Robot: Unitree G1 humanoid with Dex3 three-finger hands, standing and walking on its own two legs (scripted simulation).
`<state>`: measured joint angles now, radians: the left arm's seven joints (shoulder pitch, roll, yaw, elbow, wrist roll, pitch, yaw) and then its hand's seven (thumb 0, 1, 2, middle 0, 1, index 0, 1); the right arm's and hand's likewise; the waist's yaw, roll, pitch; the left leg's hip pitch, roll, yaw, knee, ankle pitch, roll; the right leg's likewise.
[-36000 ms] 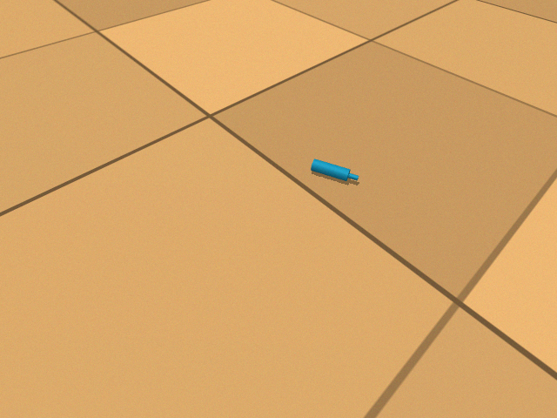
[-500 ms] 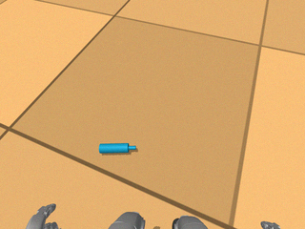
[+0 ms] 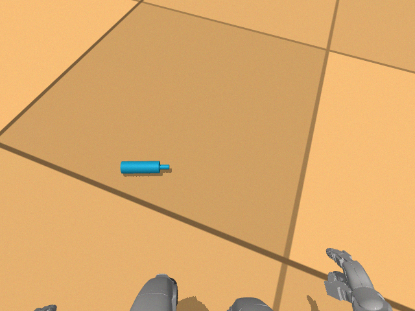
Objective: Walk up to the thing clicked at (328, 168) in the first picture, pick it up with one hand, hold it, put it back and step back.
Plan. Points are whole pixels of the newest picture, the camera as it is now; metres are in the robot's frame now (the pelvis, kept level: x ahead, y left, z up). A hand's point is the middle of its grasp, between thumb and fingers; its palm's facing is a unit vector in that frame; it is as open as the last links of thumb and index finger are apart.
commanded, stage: step back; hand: left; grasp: from above
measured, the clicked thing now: (145, 167) +0.76 +0.31 -0.72
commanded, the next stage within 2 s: stand in 1.68 s
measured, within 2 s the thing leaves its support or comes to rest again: neither
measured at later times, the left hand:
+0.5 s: hand out of the picture -0.06 +0.27 -0.14, palm faces +0.10 -0.92 -0.39, open 7.4 cm
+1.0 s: hand out of the picture -0.26 +0.25 -0.13, palm faces +0.09 -0.90 -0.42, open 7.4 cm
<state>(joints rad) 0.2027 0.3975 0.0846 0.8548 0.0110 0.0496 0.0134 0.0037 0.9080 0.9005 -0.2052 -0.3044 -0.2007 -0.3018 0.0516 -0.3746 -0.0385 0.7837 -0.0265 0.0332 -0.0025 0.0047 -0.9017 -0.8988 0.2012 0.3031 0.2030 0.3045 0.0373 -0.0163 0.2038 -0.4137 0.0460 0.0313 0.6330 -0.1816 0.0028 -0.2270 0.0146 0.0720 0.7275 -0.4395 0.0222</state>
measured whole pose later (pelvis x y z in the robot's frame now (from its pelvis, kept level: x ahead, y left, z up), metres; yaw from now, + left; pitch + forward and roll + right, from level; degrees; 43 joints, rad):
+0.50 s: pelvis -0.18 -0.01 +0.01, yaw +6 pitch -3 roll -1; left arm 0.09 0.39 0.07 0.80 0.01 0.08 0.03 0.00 0.91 0.90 -0.20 -0.30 -0.20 -0.30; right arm 0.19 -0.35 -0.03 0.88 -0.04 0.05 0.00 0.01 -0.90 -0.90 0.20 0.30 0.20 0.30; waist -0.02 -0.03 0.19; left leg -0.27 -0.02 -0.04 0.64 -0.31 0.03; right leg -0.48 0.06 0.10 1.06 -0.53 -0.01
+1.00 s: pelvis -0.28 -0.02 +0.01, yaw +4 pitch -2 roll +0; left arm 0.27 0.36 0.07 0.95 0.05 -0.01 -0.01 0.01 0.90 0.90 -0.21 -0.31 -0.21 -0.30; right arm 0.26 -0.41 -0.06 0.97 -0.03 0.03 0.02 0.01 -0.91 -0.90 0.20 0.30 0.20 0.30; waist 0.02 0.05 0.05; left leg -0.28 -0.01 -0.06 0.67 -0.44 -0.01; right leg -0.19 -0.02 -0.01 0.59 -0.36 0.00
